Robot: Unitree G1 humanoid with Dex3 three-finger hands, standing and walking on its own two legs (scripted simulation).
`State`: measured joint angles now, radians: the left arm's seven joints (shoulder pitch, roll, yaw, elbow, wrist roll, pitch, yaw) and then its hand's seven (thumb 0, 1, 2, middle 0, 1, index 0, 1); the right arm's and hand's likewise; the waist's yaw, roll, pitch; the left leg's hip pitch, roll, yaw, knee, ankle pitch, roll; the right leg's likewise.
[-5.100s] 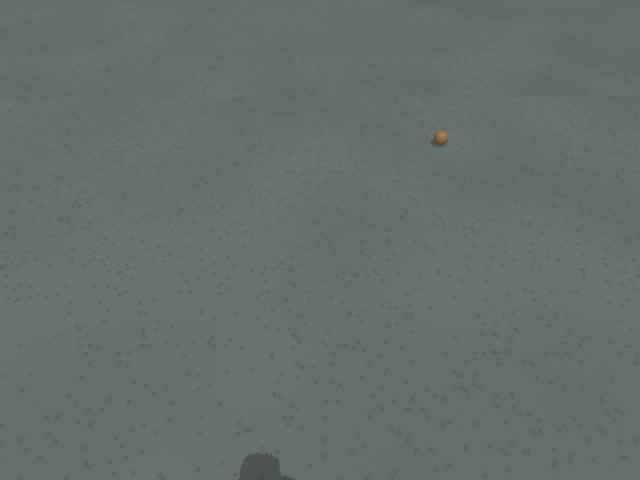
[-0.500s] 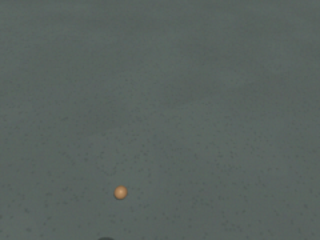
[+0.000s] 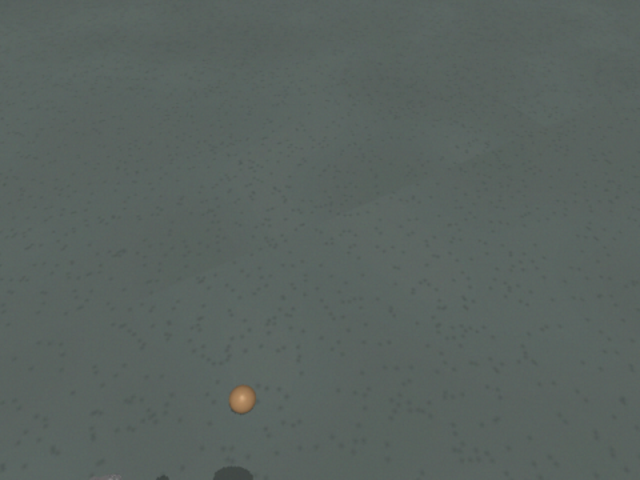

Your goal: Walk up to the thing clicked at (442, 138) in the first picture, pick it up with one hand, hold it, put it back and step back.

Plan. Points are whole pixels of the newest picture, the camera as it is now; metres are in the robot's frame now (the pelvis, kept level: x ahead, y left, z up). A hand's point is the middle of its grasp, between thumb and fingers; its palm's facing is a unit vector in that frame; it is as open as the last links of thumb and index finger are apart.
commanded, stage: walk up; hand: left
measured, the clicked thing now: (242, 398) +0.45 +0.24 -0.72
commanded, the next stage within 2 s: none
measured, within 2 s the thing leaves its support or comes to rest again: neither
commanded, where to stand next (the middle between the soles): +0.08 -0.01 m, yaw +0 degrees
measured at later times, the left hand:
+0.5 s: hand out of the picture +0.09 +0.25 -0.14, palm faces -0.01 -0.95 -0.33, open 7.4 cm
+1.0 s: hand out of the picture +0.09 +0.26 -0.14, palm faces +0.03 -0.93 -0.36, open 7.4 cm
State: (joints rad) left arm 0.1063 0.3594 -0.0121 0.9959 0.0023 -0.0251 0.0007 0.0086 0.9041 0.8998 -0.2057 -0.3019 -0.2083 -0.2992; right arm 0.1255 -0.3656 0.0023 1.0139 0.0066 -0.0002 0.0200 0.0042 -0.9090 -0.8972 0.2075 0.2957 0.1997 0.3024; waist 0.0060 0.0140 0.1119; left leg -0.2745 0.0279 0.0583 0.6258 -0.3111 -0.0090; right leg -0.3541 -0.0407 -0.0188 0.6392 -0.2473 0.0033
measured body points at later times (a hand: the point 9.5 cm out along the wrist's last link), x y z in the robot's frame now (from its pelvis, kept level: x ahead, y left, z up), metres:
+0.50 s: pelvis +0.01 +0.00 +0.02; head +0.02 +0.00 +0.47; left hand +0.09 +0.30 -0.11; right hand +0.09 -0.31 -0.11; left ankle +0.02 +0.13 -0.72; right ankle +0.06 -0.12 -0.72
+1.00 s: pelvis +0.00 +0.00 +0.02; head +0.04 +0.00 +0.47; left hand +0.09 +0.31 -0.11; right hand +0.10 -0.30 -0.12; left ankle +0.02 +0.13 -0.72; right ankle +0.06 -0.12 -0.72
